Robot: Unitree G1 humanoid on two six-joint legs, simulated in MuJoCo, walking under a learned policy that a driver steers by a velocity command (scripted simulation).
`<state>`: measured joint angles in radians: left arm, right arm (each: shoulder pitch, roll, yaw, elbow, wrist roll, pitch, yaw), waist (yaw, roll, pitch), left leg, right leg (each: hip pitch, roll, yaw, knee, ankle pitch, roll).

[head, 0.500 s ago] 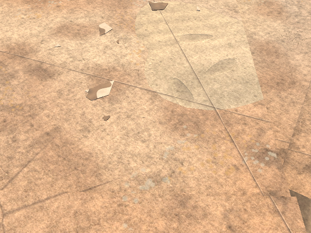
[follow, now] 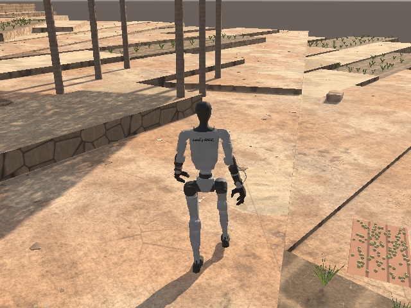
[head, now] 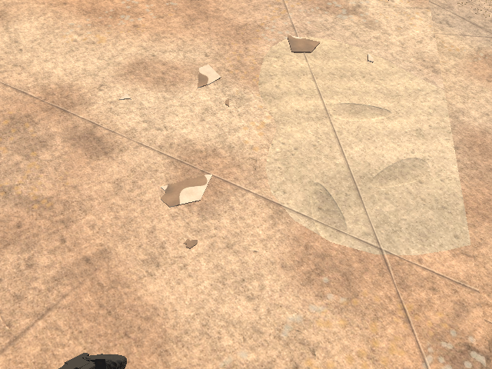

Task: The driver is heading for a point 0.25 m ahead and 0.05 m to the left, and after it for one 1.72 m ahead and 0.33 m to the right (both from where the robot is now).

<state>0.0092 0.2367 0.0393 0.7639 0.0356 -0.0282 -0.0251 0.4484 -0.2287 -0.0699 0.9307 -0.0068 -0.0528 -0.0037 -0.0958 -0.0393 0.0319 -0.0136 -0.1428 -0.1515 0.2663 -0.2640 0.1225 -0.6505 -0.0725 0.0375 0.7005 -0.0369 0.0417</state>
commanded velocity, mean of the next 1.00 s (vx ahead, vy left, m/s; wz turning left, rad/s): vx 0.13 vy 0.00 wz -0.05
